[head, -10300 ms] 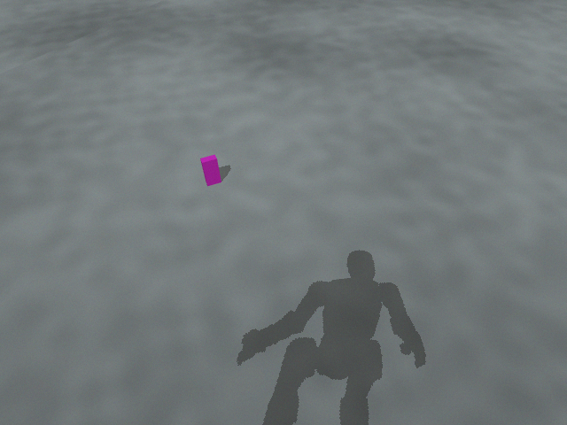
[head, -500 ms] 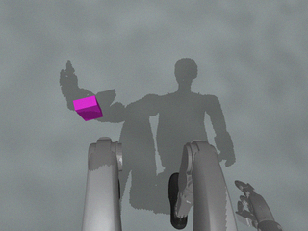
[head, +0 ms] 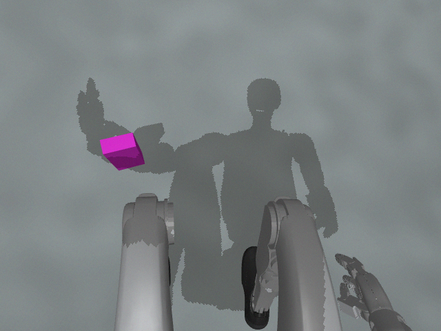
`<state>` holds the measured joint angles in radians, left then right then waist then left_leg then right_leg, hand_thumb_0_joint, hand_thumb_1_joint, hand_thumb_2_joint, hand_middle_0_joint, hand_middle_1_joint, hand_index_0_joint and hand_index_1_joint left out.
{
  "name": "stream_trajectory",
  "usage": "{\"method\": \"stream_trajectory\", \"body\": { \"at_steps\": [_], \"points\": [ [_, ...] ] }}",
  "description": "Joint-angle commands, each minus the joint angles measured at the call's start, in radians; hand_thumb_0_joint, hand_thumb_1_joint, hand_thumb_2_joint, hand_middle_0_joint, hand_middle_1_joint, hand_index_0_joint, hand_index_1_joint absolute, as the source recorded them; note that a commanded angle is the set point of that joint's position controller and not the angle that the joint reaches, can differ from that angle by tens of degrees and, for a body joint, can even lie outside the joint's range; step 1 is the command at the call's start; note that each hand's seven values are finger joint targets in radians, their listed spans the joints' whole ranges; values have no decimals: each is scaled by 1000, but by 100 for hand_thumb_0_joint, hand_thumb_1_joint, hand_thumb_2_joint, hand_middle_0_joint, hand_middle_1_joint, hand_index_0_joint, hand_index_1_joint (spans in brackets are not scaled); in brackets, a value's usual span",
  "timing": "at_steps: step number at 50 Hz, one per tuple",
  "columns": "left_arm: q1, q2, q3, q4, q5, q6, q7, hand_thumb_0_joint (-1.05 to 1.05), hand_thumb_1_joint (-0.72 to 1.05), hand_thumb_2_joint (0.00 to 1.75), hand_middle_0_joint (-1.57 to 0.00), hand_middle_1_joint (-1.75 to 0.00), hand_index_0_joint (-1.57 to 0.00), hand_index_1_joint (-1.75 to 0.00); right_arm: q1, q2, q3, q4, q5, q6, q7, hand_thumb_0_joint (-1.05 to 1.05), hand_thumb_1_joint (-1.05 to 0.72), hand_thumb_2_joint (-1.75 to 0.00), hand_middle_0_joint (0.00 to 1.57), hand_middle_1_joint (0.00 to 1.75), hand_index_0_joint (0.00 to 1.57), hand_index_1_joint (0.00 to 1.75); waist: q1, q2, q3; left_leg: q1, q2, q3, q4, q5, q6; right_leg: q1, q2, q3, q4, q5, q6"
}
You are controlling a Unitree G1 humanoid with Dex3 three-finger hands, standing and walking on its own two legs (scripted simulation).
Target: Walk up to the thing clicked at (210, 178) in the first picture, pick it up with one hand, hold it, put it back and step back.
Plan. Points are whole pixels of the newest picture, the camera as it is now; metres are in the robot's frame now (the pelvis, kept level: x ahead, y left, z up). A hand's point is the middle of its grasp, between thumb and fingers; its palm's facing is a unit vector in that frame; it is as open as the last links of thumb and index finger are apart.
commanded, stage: go down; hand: left
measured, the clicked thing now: (125, 153) +0.46 +0.25 -0.30
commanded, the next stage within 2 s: approach in 0.08 s
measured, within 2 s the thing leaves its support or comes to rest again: neither
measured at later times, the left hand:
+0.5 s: hand out of the picture +0.36 +0.42 -0.07, palm faces +0.27 -0.96 -0.01, open 17.6 cm
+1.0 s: hand (86, 167) +0.40 +0.32 -0.24, palm faces +0.20 -0.98 +0.06, open 17.6 cm
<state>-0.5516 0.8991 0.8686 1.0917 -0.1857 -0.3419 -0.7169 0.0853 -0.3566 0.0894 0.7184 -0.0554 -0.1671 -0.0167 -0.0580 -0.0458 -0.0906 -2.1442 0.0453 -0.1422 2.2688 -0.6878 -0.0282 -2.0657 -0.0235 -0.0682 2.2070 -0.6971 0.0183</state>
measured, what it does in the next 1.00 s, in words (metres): lowers itself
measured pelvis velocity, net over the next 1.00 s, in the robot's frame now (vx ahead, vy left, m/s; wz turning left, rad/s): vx -0.01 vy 0.02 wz -0.13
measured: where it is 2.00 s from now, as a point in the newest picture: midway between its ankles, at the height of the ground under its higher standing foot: (206, 302)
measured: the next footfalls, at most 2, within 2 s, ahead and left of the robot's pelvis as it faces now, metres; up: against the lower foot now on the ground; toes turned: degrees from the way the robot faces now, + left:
none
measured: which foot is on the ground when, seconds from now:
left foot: down 0.00-1.00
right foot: down 0.00-1.00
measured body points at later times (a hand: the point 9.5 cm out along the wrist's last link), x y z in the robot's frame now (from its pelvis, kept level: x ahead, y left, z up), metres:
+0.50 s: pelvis -0.01 +0.00 -0.04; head +0.21 +0.09 +0.35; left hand +0.34 +0.47 -0.06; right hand +0.16 -0.27 -0.13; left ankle +0.08 +0.14 -0.34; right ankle +0.10 -0.13 -0.34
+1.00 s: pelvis -0.01 +0.02 -0.09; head +0.22 +0.16 +0.26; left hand +0.38 +0.37 -0.24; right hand +0.17 -0.25 -0.14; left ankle +0.08 +0.14 -0.34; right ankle +0.10 -0.13 -0.34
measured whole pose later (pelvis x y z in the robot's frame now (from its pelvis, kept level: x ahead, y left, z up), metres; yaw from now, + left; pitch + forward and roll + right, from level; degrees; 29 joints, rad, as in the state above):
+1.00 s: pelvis -0.01 +0.02 -0.09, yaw -8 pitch +16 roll -14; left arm -0.58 0.84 0.72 1.41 -0.24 -0.94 -0.51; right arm -0.17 -0.36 0.40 0.62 -0.27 -0.08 0.07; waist -0.18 -0.24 0.21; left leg -2.24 0.03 -0.33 2.64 -0.72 -0.03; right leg -2.10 0.04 -0.18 2.45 -0.66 0.06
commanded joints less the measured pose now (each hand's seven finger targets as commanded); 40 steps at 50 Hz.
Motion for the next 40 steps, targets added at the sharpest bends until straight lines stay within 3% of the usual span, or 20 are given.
{"method": "stream_trajectory", "body": {
  "at_steps": [1, 3, 4, 8, 10, 13, 18, 19, 23, 26, 29, 30, 32, 34, 36, 37, 40],
  "points": [
    [-159, 418, 59, -193, -39, -64, 1, 0, -61, 0, -5, -5, -7, -3, 143, -238, -77, -45, 3, -18, -18, 0, -90, -90, 20, 30, 20, 30, 53, 268, -591, 487, -5, 76, -297, 145, 47, 244, 37, -40, -206, 123, -59],
    [-170, 431, 58, -191, -36, -66, -1, 0, -61, 0, -5, -5, -7, -3, 141, -243, -73, -47, 1, -18, -15, 0, -90, -90, 20, 30, 20, 30, 41, 283, -599, 497, -4, 66, -295, 147, 44, 238, 35, -46, -191, 124, -60],
    [-183, 451, 73, -215, -38, -71, 1, 0, -61, 0, -5, -5, -7, -3, 142, -246, -79, -49, 4, -16, -15, 0, -90, -90, 20, 30, 20, 30, 51, 280, -611, 506, -3, 63, -298, 142, 43, 226, 36, -44, -192, 122, -60],
    [-189, 436, 63, -206, -42, -74, 0, 0, -61, 0, -6, -6, -8, -4, 138, -242, -71, -47, 1, -12, -12, 0, -90, -90, 20, 30, 20, 30, 40, 284, -588, 484, -4, 68, -287, 132, 45, 225, 36, -44, -189, 114, -58],
    [-162, 444, 75, -208, -44, -76, -1, 0, -61, 0, -10, -7, -10, -7, 134, -244, -71, -49, 4, -11, -12, 0, -90, -89, 20, 30, 20, 30, 54, 294, -591, 483, -5, 68, -290, 127, 45, 222, 36, -47, -184, 111, -59],
    [-124, 351, 43, -142, -66, -89, -12, 0, -61, 0, -9, -7, -10, -6, 123, -238, -66, -51, 4, -14, -8, 0, -91, -90, 20, 30, 20, 30, 23, 232, -544, 430, -9, 72, -256, 122, 50, 216, 39, -50, -189, 105, -55],
    [-127, 285, 31, -60, -112, -200, -25, 0, -61, 0, -8, -7, -10, -5, 79, -240, -44, -58, -12, -33, -1, 0, -91, -89, 20, 30, 20, 30, -7, 150, -463, 333, -5, 65, -186, 97, 56, 192, 52, -65, -158, 85, -49],
    [-139, 275, 17, -39, -118, -226, -29, 0, -61, 0, -8, -7, -10, -5, 69, -239, -33, -67, -18, -38, 0, 0, -91, -89, 20, 30, 20, 30, -21, 144, -456, 313, -5, 65, -171, 95, 55, 206, 55, -68, -153, 87, -47],
    [-172, 262, -5, 8, -135, -321, -33, 0, -61, 0, -8, -7, -9, -5, 31, -263, -10, -79, -45, -44, 9, 0, -91, -89, 20, 30, 20, 30, -33, 163, -459, 326, 3, 58, -123, 93, 45, 188, 64, -82, -113, 94, -47],
    [-180, 316, 10, 3, -128, -381, -16, 0, -61, 0, -9, -7, -11, -5, 8, -278, 16, -87, -68, -35, 16, 0, -91, -89, 20, 30, 20, 30, -21, 213, -501, 360, 10, 51, -92, 116, 35, 201, 68, -91, -76, 115, -48],
    [-191, 354, 19, 19, -106, -430, 13, 0, -61, 0, -9, -8, -10, -6, -33, -293, 45, -91, -94, -13, 24, 0, -90, -89, 20, 30, 20, 30, -18, 285, -477, 380, 17, 36, -90, 115, 23, 178, 71, -111, -33, 117, -52],
    [-200, 349, 4, 17, -99, -445, 22, 0, -61, 0, -9, -8, -10, -7, -44, -295, 53, -92, -103, -5, 26, 0, -91, -89, 20, 30, 20, 30, -24, 310, -472, 391, 19, 33, -79, 111, 22, 173, 74, -115, -25, 119, -52],
    [-224, 376, 15, -26, -86, -484, 41, 0, -61, 0, -9, -8, -10, -7, -60, -303, 70, -88, -121, 12, 30, 0, -90, -90, 20, 30, 20, 30, -33, 352, -469, 403, 22, 22, -74, 114, 16, 176, 75, -131, -1, 126, -51],
    [-142, 270, -36, 74, -89, -501, 45, 0, -61, 0, -9, -8, -10, -6, -89, -311, 87, -97, -134, 25, 36, 0, -91, -90, 20, 30, 20, 30, -64, 339, -445, 415, 24, 9, -53, 143, 10, 173, 76, -144, 12, 149, -48],
    [-172, 331, -19, 37, -86, -534, 59, 0, -61, 0, -9, -9, -10, -7, -114, -329, 105, -97, -147, 37, 35, 0, -91, -90, 20, 30, 20, 30, -64, 388, -447, 453, 30, -9, -47, 182, 0, 165, 79, -156, 37, 174, -51],
    [-193, 331, -28, 23, -82, -551, 68, 0, -61, 0, -9, -9, -10, -7, -128, -333, 113, -97, -155, 46, 34, 0, -91, -90, 20, 30, 20, 30, -73, 409, -440, 460, 31, -14, -38, 181, -2, 155, 78, -159, 44, 175, -50],
    [-183, 247, -77, 98, -87, -581, 96, 0, -61, 0, -8, -8, -10, -6, -147, -329, 145, -96, -174, 57, 41, 0, -91, -90, 20, 30, 20, 30, -109, 370, -396, 428, 33, -33, 3, 196, -2, 168, 85, -176, 57, 196, -46]
  ]
}}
